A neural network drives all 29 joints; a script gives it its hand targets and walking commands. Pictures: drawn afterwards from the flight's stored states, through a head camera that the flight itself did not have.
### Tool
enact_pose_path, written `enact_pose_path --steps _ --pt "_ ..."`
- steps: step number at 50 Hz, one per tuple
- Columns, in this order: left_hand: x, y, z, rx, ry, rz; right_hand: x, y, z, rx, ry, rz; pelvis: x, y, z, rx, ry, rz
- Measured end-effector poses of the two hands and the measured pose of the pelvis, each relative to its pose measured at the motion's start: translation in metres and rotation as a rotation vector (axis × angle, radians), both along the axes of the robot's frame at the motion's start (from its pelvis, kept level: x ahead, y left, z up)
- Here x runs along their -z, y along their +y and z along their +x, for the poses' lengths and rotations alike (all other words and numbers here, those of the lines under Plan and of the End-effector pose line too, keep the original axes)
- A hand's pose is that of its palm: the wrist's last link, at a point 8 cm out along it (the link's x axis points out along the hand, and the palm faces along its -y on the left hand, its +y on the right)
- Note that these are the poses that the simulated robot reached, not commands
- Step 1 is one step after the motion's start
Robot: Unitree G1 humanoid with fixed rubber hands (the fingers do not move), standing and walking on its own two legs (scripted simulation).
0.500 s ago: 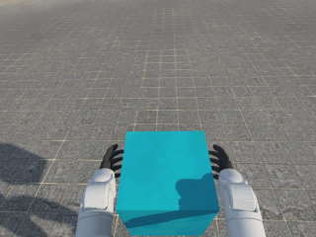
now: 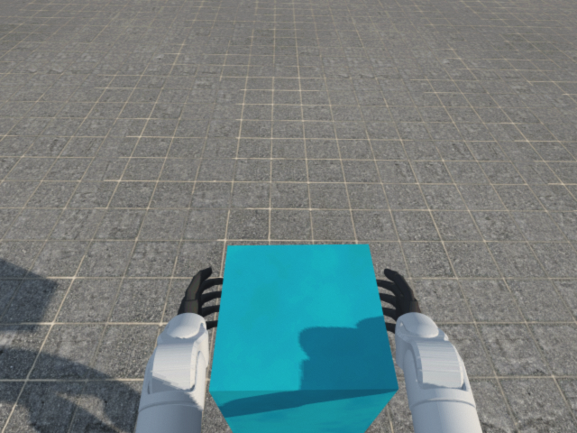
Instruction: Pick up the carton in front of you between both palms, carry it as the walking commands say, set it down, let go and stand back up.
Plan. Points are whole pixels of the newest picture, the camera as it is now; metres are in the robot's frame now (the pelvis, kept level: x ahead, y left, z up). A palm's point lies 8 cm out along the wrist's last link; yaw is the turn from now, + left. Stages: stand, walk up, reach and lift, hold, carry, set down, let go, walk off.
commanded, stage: carry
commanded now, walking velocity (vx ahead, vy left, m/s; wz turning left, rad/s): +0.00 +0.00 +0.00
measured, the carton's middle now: (298, 344) +0.29 +0.00 -0.06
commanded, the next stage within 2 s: none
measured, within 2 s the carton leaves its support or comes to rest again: neither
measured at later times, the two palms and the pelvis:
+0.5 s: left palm (207, 231) +0.43 +0.15 +0.03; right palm (386, 228) +0.45 -0.15 +0.03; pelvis +0.15 -0.02 +0.00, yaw +3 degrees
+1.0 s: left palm (197, 245) +0.41 +0.16 +0.02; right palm (379, 239) +0.43 -0.14 +0.02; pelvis +0.14 +0.00 -0.01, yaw +3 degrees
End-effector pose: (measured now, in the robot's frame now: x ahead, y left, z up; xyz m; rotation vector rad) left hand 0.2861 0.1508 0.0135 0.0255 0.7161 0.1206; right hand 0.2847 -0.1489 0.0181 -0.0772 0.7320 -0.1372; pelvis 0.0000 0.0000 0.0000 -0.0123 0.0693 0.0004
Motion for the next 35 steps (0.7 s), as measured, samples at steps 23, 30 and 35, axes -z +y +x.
enact_pose_path --steps 23,30,35 --pt "-0.018 -0.005 0.146 -0.044 -0.063 0.020 -0.010 -0.005 0.157 -0.032 -0.063 0.035 0.006 -0.016 0.149 -0.045 0.002 0.005" --pt "-0.019 0.004 0.151 -0.061 -0.071 0.012 -0.014 0.005 0.168 -0.048 -0.071 0.027 0.003 -0.012 0.157 -0.052 0.007 0.002" --pt "-0.019 0.008 0.151 -0.062 -0.070 0.016 -0.014 0.009 0.168 -0.053 -0.070 0.027 0.003 -0.008 0.158 -0.053 0.002 0.000"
